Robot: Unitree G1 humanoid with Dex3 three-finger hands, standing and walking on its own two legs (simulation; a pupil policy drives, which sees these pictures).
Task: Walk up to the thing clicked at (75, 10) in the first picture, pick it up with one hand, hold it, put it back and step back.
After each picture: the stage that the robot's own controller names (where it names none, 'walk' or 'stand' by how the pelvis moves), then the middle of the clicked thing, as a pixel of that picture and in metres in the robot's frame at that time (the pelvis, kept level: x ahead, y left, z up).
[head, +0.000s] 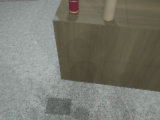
stand; (73, 4) +0.98 +0.07 -0.04
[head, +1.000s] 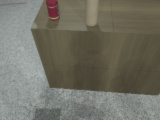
rise first; (53, 9) +0.86 +0.23 -0.02
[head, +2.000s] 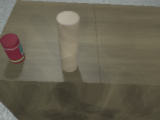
rise first; (13, 49) +0.50 +0.30 -0.02
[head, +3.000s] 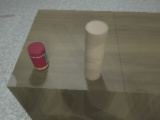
stand; (39, 57) +0.48 +0.20 -0.02
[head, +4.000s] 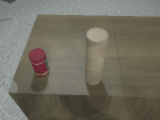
stand; (39, 63) +0.47 +0.20 -0.04
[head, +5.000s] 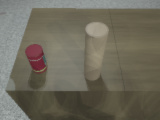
stand; (37, 59) +0.47 +0.20 -0.03
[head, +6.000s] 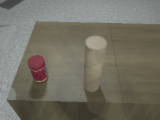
stand; (38, 69) +0.45 +0.21 -0.04
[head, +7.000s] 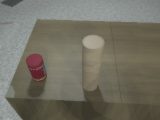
stand; (37, 68) +0.46 +0.21 -0.05
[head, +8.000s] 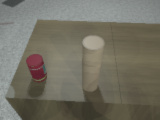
stand; (37, 68) +0.46 +0.21 -0.05
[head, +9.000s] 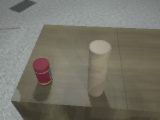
rise first; (43, 72) +0.45 +0.20 -0.04
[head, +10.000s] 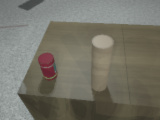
go down; (48, 66) +0.47 +0.20 -0.04
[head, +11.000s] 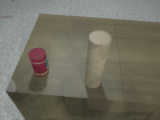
go down; (39, 62) +0.47 +0.19 -0.03
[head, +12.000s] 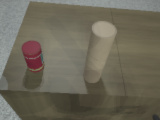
go down; (33, 57) +0.46 +0.18 -0.01
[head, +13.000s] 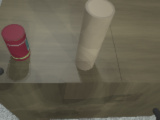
close in; (17, 43) +0.47 +0.19 +0.03
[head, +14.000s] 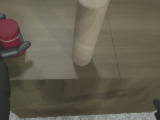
close; (11, 39) +0.48 +0.19 +0.04
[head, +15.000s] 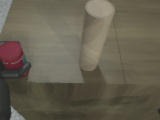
lift; (15, 61) +0.40 +0.21 +0.03
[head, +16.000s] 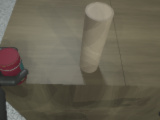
lift; (12, 67) +0.38 +0.22 +0.03
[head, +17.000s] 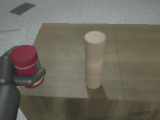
lift; (28, 67) +0.32 +0.17 +0.15
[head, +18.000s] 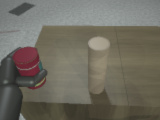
hold; (31, 68) +0.33 +0.17 +0.14
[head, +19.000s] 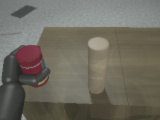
hold; (33, 67) +0.33 +0.16 +0.15
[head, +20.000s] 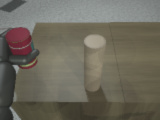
crouch; (23, 49) +0.39 +0.19 +0.16
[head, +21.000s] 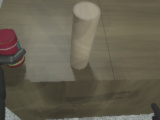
lower; (10, 49) +0.45 +0.20 +0.03
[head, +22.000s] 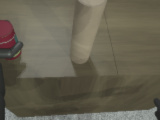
lower; (6, 41) +0.47 +0.20 +0.04
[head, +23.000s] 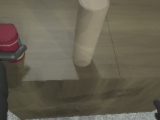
lower; (10, 44) +0.46 +0.20 +0.04
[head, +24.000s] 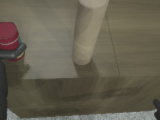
lower; (10, 43) +0.47 +0.20 +0.04
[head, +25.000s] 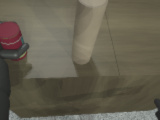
rest; (13, 42) +0.47 +0.19 +0.04
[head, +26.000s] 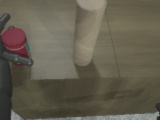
withdraw; (18, 48) +0.45 +0.18 +0.04
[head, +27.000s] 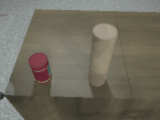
sink last; (41, 69) +0.42 +0.17 +0.00
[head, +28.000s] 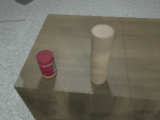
stand; (47, 65) +0.45 +0.19 -0.01
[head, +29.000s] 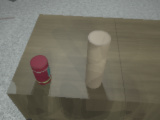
stand; (41, 70) +0.43 +0.19 -0.03
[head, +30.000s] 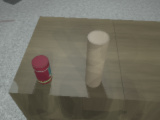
stand; (42, 70) +0.44 +0.19 -0.04
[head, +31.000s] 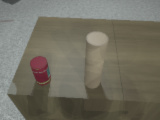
stand; (41, 71) +0.43 +0.19 -0.04
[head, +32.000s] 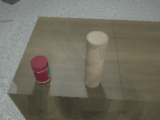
stand; (41, 70) +0.44 +0.19 -0.04
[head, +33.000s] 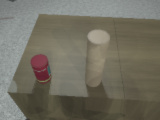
stand; (41, 69) +0.43 +0.19 -0.04
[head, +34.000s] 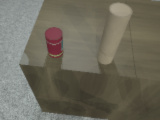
walk; (54, 43) +0.51 +0.13 -0.01
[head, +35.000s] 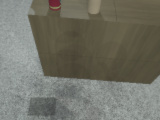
walk; out of the picture +0.83 +0.18 -0.02
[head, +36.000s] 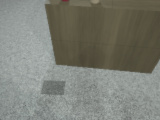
stand; out of the picture +1.11 +0.18 -0.02
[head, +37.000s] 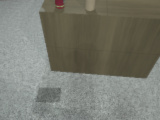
stand; out of the picture +1.07 +0.19 -0.04
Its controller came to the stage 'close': yes
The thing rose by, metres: 0.22
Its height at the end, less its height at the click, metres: +0.00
